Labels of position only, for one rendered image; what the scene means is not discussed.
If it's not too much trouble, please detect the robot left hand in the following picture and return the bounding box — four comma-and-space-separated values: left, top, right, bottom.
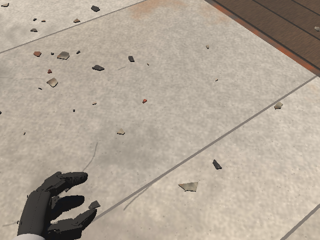
17, 171, 97, 240

